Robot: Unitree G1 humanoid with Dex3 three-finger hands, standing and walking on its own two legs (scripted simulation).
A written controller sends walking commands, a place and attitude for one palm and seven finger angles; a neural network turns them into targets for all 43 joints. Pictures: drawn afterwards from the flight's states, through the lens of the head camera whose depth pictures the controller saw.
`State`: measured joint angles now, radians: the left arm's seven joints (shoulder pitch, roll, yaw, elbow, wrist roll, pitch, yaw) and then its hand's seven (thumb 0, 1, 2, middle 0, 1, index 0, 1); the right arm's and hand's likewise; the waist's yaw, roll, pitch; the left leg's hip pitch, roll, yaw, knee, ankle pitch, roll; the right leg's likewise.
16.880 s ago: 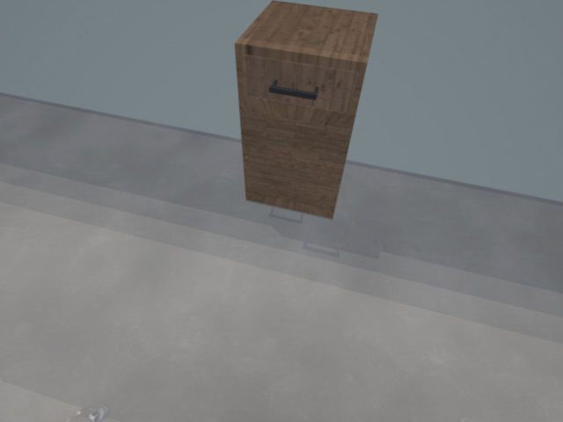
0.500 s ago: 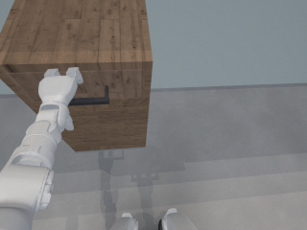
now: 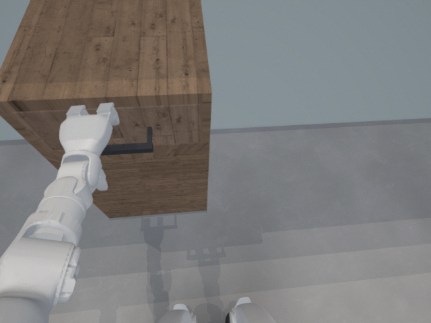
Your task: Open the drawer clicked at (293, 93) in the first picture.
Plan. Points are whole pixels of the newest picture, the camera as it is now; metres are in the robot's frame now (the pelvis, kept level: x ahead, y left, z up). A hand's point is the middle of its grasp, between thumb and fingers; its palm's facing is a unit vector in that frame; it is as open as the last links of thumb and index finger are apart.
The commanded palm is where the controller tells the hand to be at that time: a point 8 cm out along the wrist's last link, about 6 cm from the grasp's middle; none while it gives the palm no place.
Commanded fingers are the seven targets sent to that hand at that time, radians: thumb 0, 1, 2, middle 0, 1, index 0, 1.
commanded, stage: lower the fingers behind the handle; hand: left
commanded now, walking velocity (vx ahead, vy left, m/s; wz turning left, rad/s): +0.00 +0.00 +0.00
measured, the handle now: (117, 141) +0.51 +0.21 -0.06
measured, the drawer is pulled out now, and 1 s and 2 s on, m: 0.00 0.00 0.00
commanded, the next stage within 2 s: close the thumb around the handle in 1.66 s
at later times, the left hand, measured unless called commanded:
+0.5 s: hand (102, 156) +0.46 +0.23 -0.04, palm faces -0.07 -0.03 -1.00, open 13.8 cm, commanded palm +0.45 +0.22 +0.02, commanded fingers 0.00 -0.50 0.30 -0.30 -1.20 -0.30 -1.20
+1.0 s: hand (108, 163) +0.46 +0.23 -0.07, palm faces -0.08 -0.03 -1.00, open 13.8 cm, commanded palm +0.45 +0.22 -0.02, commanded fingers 0.00 -0.50 0.30 -0.30 -1.20 -0.30 -1.20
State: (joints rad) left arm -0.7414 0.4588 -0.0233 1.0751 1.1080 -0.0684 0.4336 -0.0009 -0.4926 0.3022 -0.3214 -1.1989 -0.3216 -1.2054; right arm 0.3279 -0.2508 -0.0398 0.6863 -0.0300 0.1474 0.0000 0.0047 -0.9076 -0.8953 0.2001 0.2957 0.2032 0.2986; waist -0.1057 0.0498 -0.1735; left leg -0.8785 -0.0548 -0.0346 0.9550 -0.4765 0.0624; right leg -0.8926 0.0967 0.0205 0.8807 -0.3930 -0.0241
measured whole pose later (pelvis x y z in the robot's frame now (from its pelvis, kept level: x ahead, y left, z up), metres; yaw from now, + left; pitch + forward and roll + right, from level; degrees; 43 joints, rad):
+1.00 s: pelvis -0.01 -0.01 -0.03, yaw +0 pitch +29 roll -2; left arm -0.76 0.50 0.03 1.12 1.13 -0.08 0.49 0.00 -0.49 0.30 -0.32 -1.20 -0.32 -1.20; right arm 0.30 -0.26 -0.03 0.71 -0.05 0.11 0.00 0.00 -0.91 -0.90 0.20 0.30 0.20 0.30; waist -0.13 0.05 -0.20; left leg -1.10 -0.05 -0.03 1.14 -0.53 0.05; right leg -1.12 0.11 0.01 1.07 -0.45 -0.04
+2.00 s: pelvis -0.03 -0.01 -0.05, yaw +0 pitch +30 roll -3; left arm -0.81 0.52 0.02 1.13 1.13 -0.08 0.50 0.00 -0.24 0.41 -0.32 -1.22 -0.34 -1.23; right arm 0.29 -0.26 -0.01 0.70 -0.04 0.09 0.00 0.00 -0.91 -0.90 0.20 0.30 0.20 0.30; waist -0.14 0.05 -0.19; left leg -1.20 -0.05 -0.03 1.23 -0.55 0.06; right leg -1.22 0.10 -0.01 1.15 -0.46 -0.03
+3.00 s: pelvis -0.01 +0.00 -0.04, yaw -2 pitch +29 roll -3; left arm -0.62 0.46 0.02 0.96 1.11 -0.08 0.50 0.01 0.83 0.85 -0.33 -1.35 -0.42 -1.35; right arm 0.29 -0.25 -0.03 0.69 -0.03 0.12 0.00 0.01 -0.91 -0.90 0.20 0.30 0.20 0.30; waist -0.09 0.05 -0.20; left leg -1.10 -0.04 0.00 1.17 -0.56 0.06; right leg -1.13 0.11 0.02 1.10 -0.47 -0.02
